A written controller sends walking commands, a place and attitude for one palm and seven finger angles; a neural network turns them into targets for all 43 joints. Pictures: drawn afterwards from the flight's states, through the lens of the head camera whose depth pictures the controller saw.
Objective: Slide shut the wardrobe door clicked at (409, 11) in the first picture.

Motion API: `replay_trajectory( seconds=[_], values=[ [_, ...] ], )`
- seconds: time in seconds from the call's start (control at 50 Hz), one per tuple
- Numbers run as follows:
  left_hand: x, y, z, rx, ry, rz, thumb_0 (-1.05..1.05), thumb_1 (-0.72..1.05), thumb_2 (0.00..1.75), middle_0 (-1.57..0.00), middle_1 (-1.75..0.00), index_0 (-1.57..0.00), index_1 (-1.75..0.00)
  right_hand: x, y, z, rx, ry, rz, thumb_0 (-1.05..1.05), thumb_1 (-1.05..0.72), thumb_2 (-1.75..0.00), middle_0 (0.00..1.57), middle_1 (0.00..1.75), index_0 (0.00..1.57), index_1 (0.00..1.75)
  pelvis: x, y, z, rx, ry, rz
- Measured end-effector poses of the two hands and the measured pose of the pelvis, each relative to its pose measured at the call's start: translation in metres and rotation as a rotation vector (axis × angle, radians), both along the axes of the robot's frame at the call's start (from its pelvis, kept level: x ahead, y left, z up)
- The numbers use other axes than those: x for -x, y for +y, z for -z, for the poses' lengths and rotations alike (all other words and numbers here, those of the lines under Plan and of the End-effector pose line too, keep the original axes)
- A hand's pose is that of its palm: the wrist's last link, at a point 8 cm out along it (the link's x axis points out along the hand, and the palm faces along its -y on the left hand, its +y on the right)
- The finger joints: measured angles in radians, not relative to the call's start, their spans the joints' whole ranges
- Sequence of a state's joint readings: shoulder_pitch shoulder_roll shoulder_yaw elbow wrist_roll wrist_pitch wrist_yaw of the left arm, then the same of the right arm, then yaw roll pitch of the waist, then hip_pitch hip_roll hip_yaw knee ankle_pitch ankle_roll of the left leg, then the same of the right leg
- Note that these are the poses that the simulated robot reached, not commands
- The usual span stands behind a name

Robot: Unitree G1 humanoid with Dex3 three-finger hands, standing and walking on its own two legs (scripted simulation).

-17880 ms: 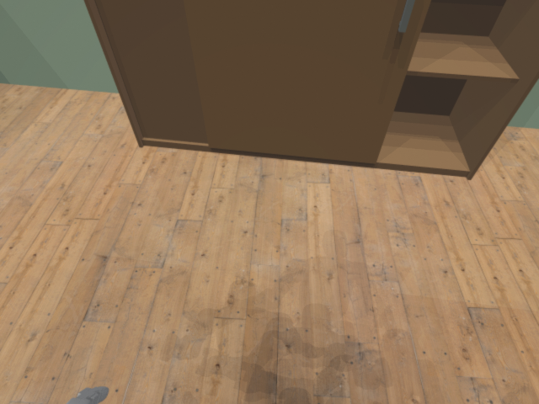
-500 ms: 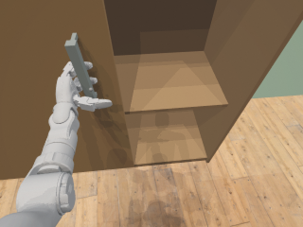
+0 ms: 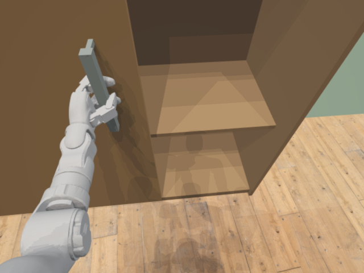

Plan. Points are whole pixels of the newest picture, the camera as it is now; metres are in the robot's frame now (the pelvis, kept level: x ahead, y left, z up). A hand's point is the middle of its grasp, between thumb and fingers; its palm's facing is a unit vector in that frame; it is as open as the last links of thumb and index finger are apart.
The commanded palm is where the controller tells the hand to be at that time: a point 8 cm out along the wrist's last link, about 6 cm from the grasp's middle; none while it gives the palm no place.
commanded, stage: grip the handle and tug to test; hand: left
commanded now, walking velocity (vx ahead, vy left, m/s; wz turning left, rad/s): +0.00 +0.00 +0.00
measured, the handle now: (104, 90) +0.50 +0.18 +0.12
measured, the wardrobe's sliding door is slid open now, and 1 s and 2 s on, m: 0.50 0.50 0.45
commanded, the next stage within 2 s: tug the door sideways, standing still in 0.72 s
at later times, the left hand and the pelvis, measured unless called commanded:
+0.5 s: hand (111, 107) +0.45 +0.15 +0.11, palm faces +0.09 -1.00 +0.01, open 5.6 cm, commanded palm +0.41 +0.21 +0.12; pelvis +0.00 +0.00 +0.00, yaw -1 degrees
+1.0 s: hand (112, 107) +0.45 +0.15 +0.11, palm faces +0.12 -0.99 +0.01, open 5.7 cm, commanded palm +0.43 +0.18 +0.12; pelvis +0.02 +0.00 +0.00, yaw +1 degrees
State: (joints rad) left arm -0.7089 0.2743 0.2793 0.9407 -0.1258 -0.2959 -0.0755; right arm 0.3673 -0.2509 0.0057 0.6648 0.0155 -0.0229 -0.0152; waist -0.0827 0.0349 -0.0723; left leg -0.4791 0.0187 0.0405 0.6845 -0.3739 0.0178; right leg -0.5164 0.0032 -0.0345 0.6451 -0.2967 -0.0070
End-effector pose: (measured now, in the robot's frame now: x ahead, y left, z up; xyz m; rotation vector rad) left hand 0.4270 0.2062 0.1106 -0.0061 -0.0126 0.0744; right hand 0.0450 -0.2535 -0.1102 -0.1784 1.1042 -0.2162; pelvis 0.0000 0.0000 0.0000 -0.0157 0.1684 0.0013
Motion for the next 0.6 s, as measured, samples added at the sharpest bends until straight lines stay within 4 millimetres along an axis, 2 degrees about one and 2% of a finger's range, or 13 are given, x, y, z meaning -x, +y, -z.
replay_trajectory(
  seconds=[0.22, 0.44, 0.6],
  values=[
    [0.0004, -0.0012, -0.0004, 0.002, 0.008, -0.013, 0.01, 0.68, 0.82, -0.40, -1.40, -0.41, -1.39, -0.0057, 0.0012, -0.0017, -0.004, -0.027, -0.001, 0.01, -0.90, -0.89, 0.20, 0.30, 0.20, 0.30, 0.0011, -0.0016, -0.0006, -0.002, -0.007, 0.005],
    [0.0001, -0.0009, -0.0004, 0.002, 0.009, -0.010, 0.00, 0.68, 0.82, -0.41, -1.40, -0.42, -1.39, 0.0010, -0.0049, -0.0019, 0.008, -0.015, 0.002, 0.01, -0.90, -0.89, 0.20, 0.30, 0.20, 0.30, 0.0044, -0.0039, -0.0001, -0.003, -0.004, 0.005],
    [0.0012, -0.0020, -0.0002, 0.008, 0.006, -0.015, 0.01, 0.70, 0.80, -0.37, -1.40, -0.39, -1.39, 0.0018, -0.0067, -0.0053, 0.004, -0.028, 0.032, 0.01, -0.90, -0.89, 0.20, 0.30, 0.20, 0.30, -0.0004, -0.0039, -0.0020, -0.004, -0.005, 0.022]
  ],
)
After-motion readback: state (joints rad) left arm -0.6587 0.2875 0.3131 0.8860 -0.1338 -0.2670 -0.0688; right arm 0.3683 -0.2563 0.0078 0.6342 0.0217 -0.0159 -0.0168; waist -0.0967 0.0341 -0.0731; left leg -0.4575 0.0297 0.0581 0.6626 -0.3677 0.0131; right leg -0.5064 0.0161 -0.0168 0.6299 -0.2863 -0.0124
